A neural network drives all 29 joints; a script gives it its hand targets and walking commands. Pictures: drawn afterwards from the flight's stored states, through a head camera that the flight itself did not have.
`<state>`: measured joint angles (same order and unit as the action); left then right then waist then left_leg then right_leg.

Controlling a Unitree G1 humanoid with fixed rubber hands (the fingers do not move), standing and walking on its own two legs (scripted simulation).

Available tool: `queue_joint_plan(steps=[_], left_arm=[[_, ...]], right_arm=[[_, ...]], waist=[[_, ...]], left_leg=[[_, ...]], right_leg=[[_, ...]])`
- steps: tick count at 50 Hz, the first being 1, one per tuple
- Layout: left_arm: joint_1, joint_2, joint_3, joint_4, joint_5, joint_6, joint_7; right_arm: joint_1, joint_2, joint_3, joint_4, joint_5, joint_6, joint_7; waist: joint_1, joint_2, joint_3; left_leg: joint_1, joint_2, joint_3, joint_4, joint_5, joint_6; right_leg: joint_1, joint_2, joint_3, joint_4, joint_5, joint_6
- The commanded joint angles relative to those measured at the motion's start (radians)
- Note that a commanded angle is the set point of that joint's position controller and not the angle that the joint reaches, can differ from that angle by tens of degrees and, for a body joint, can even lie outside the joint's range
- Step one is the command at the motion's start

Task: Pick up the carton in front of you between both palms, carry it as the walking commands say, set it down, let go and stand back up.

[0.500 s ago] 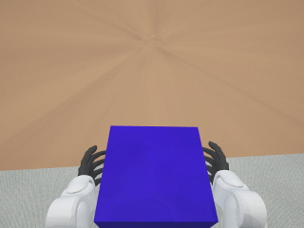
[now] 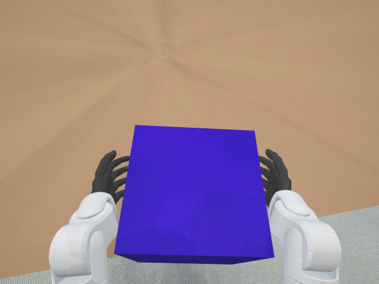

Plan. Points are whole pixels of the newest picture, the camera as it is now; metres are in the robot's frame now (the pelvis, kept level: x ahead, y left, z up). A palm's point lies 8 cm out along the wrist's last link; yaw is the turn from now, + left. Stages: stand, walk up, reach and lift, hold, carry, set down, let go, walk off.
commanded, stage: carry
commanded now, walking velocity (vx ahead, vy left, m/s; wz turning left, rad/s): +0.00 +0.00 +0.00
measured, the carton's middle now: (190, 203) +0.27 +0.00 +0.04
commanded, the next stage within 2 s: none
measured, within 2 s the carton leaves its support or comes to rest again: neither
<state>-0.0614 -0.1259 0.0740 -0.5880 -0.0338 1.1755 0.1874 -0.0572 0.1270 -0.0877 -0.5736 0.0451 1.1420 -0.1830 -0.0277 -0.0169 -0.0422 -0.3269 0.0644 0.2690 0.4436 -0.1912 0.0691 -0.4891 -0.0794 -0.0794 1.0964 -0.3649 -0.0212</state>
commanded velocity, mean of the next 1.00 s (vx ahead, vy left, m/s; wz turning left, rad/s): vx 0.00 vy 0.00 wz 0.00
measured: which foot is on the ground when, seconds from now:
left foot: down 0.00-0.74, up 0.76-0.80, down 0.82-1.00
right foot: up 0.00-0.18, down 0.20-1.00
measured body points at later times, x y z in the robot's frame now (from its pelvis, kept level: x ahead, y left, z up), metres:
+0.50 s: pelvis +0.18 -0.02 -0.01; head +0.25 -0.02 +0.43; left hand +0.55 +0.15 +0.10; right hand +0.57 -0.17 +0.10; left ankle +0.07 +0.09 -0.73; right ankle +0.22 -0.10 -0.74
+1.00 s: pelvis +0.22 +0.02 -0.01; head +0.26 +0.03 +0.44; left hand +0.56 +0.20 +0.08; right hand +0.58 -0.11 +0.08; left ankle +0.12 +0.09 -0.74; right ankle +0.22 -0.09 -0.74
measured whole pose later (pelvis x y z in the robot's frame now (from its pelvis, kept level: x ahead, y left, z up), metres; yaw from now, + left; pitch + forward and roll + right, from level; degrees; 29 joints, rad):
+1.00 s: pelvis +0.22 +0.02 -0.01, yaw +3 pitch +5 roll -1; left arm -0.43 -0.14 0.26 -0.12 0.03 1.02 0.19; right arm -0.44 0.17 -0.30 -0.10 -0.06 0.98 -0.17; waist 0.00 -0.01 -0.02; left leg -0.18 -0.02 0.08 0.51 -0.40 0.05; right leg -0.35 -0.03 -0.13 0.56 -0.25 -0.01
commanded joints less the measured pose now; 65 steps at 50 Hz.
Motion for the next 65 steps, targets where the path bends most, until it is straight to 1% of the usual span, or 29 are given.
queue_joint_plan(steps=[1, 5, 9, 10, 11, 12, 13, 14, 17, 20, 24, 27, 32, 34, 36, 38, 39, 41, 43, 44, 46, 48, 50, 52, 54, 56, 60, 62, 65], left_arm=[[-0.450, -0.523, -0.511, -0.068, -0.148, -0.047, 0.018], [-0.600, -0.453, -0.459, 0.054, -0.128, -0.035, 0.041], [-0.758, -0.446, -0.383, 0.185, -0.121, -0.030, 0.043], [-0.792, -0.444, -0.361, 0.225, -0.114, -0.030, 0.041], [-0.827, -0.425, -0.342, 0.263, -0.108, -0.031, 0.041], [-0.884, -0.422, -0.325, 0.296, -0.105, -0.035, 0.049], [-0.880, -0.452, -0.317, 0.335, -0.111, -0.042, 0.052], [-0.905, -0.497, -0.313, 0.353, -0.115, -0.051, 0.048], [-1.056, -0.605, -0.321, 0.369, -0.116, -0.087, 0.031], [-1.131, -0.641, -0.338, 0.366, -0.119, -0.118, 0.023], [-1.093, -0.635, -0.339, 0.370, -0.099, -0.137, 0.032], [-1.054, -0.658, -0.351, 0.384, -0.088, -0.138, 0.025], [-1.030, -0.755, -0.412, 0.371, -0.085, -0.151, -0.008], [-1.041, -0.785, -0.440, 0.348, -0.086, -0.169, -0.017], [-1.027, -0.788, -0.459, 0.337, -0.088, -0.186, -0.019], [-1.000, -0.772, -0.473, 0.337, -0.091, -0.200, -0.014], [-0.978, -0.755, -0.474, 0.343, -0.090, -0.204, -0.009], [-0.920, -0.734, -0.476, 0.354, -0.081, -0.207, -0.001], [-0.916, -0.733, -0.475, 0.361, -0.070, -0.197, 0.001], [-0.934, -0.727, -0.469, 0.357, -0.071, -0.195, 0.001], [-0.968, -0.734, -0.462, 0.368, -0.074, -0.193, -0.001], [-0.971, -0.742, -0.448, 0.398, -0.072, -0.192, -0.003], [-0.956, -0.735, -0.426, 0.430, -0.060, -0.192, -0.002], [-0.946, -0.724, -0.412, 0.462, -0.048, -0.192, 0.005], [-0.934, -0.730, -0.400, 0.477, -0.047, -0.194, 0.007], [-0.938, -0.732, -0.390, 0.487, -0.041, -0.195, 0.007], [-0.944, -0.721, -0.374, 0.505, -0.027, -0.193, 0.011], [-0.958, -0.723, -0.373, 0.513, -0.030, -0.191, 0.011], [-0.979, -0.739, -0.377, 0.522, -0.041, -0.191, 0.009]], right_arm=[[-0.455, 0.502, 0.529, -0.085, 0.186, -0.013, 0.013], [-0.552, 0.425, 0.450, 0.062, 0.141, -0.007, -0.017], [-0.739, 0.445, 0.397, 0.192, 0.107, -0.003, -0.047], [-0.785, 0.450, 0.381, 0.234, 0.094, -0.003, -0.054], [-0.827, 0.448, 0.365, 0.275, 0.084, -0.001, -0.062], [-0.876, 0.481, 0.362, 0.312, 0.096, 0.003, -0.064], [-0.906, 0.503, 0.368, 0.316, 0.107, 0.001, -0.063], [-0.957, 0.542, 0.370, 0.329, 0.117, -0.003, -0.060], [-1.088, 0.655, 0.378, 0.366, 0.138, -0.034, -0.041], [-1.132, 0.701, 0.380, 0.404, 0.129, -0.065, -0.033], [-1.080, 0.695, 0.375, 0.433, 0.124, -0.089, -0.035], [-1.023, 0.704, 0.369, 0.450, 0.096, -0.095, -0.029], [-0.979, 0.769, 0.391, 0.432, 0.068, -0.114, 0.006], [-0.988, 0.781, 0.411, 0.395, 0.067, -0.132, 0.015], [-0.988, 0.768, 0.427, 0.366, 0.068, -0.150, 0.017], [-0.960, 0.752, 0.435, 0.361, 0.069, -0.161, 0.015], [-0.936, 0.738, 0.433, 0.372, 0.068, -0.163, 0.013], [-0.877, 0.720, 0.420, 0.392, 0.065, -0.163, 0.013], [-0.863, 0.699, 0.398, 0.422, 0.042, -0.159, 0.007], [-0.848, 0.700, 0.393, 0.430, 0.035, -0.157, 0.007], [-0.878, 0.703, 0.394, 0.425, 0.033, -0.158, 0.009], [-0.906, 0.706, 0.403, 0.422, 0.036, -0.162, 0.012], [-0.924, 0.711, 0.413, 0.430, 0.040, -0.166, 0.010], [-0.920, 0.709, 0.412, 0.446, 0.040, -0.164, 0.006], [-0.939, 0.722, 0.416, 0.451, 0.049, -0.162, 0.002], [-0.960, 0.738, 0.415, 0.467, 0.056, -0.160, 0.002], [-0.950, 0.740, 0.392, 0.521, 0.048, -0.156, -0.003], [-0.946, 0.740, 0.379, 0.541, 0.039, -0.155, -0.005], [-0.946, 0.746, 0.366, 0.558, 0.028, -0.154, -0.006]], waist=[[0.022, 0.145, -0.309], [-0.002, 0.210, -0.278], [0.017, 0.123, -0.272], [0.028, 0.084, -0.284], [0.034, -0.044, -0.315], [0.033, -0.173, -0.373], [0.032, -0.221, -0.411], [0.032, -0.207, -0.422], [0.006, -0.123, -0.474], [0.029, -0.013, -0.514], [0.032, -0.041, -0.568], [0.031, -0.055, -0.554], [0.022, 0.077, -0.526], [0.023, 0.106, -0.490], [0.038, 0.036, -0.492], [0.065, -0.126, -0.485], [0.069, -0.121, -0.484], [0.037, -0.080, -0.507], [0.019, 0.166, -0.468], [0.005, 0.224, -0.441], [-0.013, 0.212, -0.387], [-0.004, 0.183, -0.372], [0.019, 0.150, -0.397], [0.014, 0.029, -0.453], [0.021, -0.036, -0.455], [0.023, -0.036, -0.435], [0.022, 0.061, -0.404], [0.025, 0.078, -0.400], [0.028, 0.051, -0.421]], left_leg=[[0.296, 0.221, -0.175, -0.126, 0.514, 0.061], [0.282, 0.181, -0.090, -0.057, 0.589, 0.062], [0.178, 0.130, -0.048, 0.100, 0.328, -0.003], [0.111, 0.110, -0.061, 0.162, 0.209, -0.032], [0.029, 0.058, -0.075, 0.266, -0.061, -0.068], [-0.030, 0.005, -0.149, 0.308, -0.302, -0.087], [-0.044, -0.007, -0.166, 0.327, -0.375, -0.083], [-0.061, -0.016, -0.188, 0.318, -0.390, -0.077], [0.070, -0.007, -0.202, 0.050, -0.162, -0.066], [0.171, 0.035, -0.216, 0.156, 0.213, -0.071], [0.107, 0.007, -0.203, 0.178, 0.130, -0.087], [0.098, -0.015, -0.183, 0.096, 0.108, -0.089], [0.317, 0.059, -0.209, 0.162, 0.737, -0.062], [0.319, 0.070, -0.213, 0.208, 0.835, -0.054], [0.136, 0.041, -0.203, 0.265, 0.558, -0.084], [-0.184, -0.048, -0.199, 0.174, -0.220, -0.103], [-0.162, -0.054, -0.213, 0.055, -0.267, -0.097], [0.171, -0.004, -0.216, -0.136, 0.125, -0.080], [0.490, 0.163, -0.319, 0.081, 1.063, -0.026], [0.549, 0.205, -0.350, 0.104, 1.221, 0.016], [0.563, 0.203, -0.358, 0.100, 1.226, 0.048], [0.512, 0.165, -0.314, 0.106, 1.128, 0.032], [0.400, 0.131, -0.271, 0.133, 0.979, 0.001], [0.244, 0.093, -0.272, 0.157, 0.670, -0.056], [0.200, 0.062, -0.271, 0.118, 0.402, -0.077], [0.241, 0.058, -0.273, 0.075, 0.422, -0.078], [0.341, 0.111, -0.295, 0.085, 0.795, -0.050], [0.322, 0.111, -0.288, 0.090, 0.787, -0.044], [0.266, 0.086, -0.273, 0.098, 0.572, -0.051]], right_leg=[[-0.035, 0.009, -0.018, -0.184, 0.042, -0.002], [-0.004, 0.055, -0.081, -0.413, 0.198, -0.001], [0.204, 0.061, -0.110, -0.645, 0.474, -0.009], [0.303, 0.013, -0.065, -0.654, 0.548, -0.012], [0.403, -0.134, 0.104, -0.607, 0.910, -0.025], [0.504, -0.238, 0.230, -0.591, 1.016, -0.131], [0.516, -0.260, 0.285, -0.638, 0.844, -0.181], [0.525, -0.247, 0.289, -0.662, 0.758, -0.185], [0.504, -0.168, 0.134, -0.588, 0.786, -0.120], [0.472, -0.107, 0.053, -0.483, 0.944, -0.091], [0.579, -0.134, 0.076, -0.453, 1.198, -0.123], [0.607, -0.128, 0.069, -0.447, 1.250, -0.130], [0.359, -0.015, -0.036, -0.464, 0.789, -0.074], [0.350, 0.032, -0.074, -0.561, 0.645, -0.061], [0.557, -0.027, -0.015, -0.578, 0.939, -0.094], [0.845, -0.162, 0.126, -0.515, 1.394, -0.189], [0.848, -0.182, 0.135, -0.511, 1.392, -0.196], [0.592, -0.135, 0.047, -0.500, 1.024, -0.115], [0.179, 0.001, -0.061, -0.461, 0.312, -0.002], [0.063, 0.040, -0.062, -0.452, 0.064, 0.019], [-0.012, 0.057, -0.044, -0.442, -0.020, 0.023], [0.052, 0.054, -0.043, -0.507, 0.080, 0.021], [0.236, 0.030, -0.044, -0.607, 0.323, 0.013], [0.430, -0.073, 0.037, -0.486, 0.805, -0.043], [0.450, -0.112, 0.062, -0.489, 0.948, -0.066], [0.400, -0.096, 0.045, -0.493, 0.871, -0.056], [0.274, -0.022, -0.002, -0.501, 0.505, -0.010], [0.294, -0.025, 0.001, -0.512, 0.510, -0.009], [0.360, -0.070, 0.036, -0.503, 0.695, -0.033]])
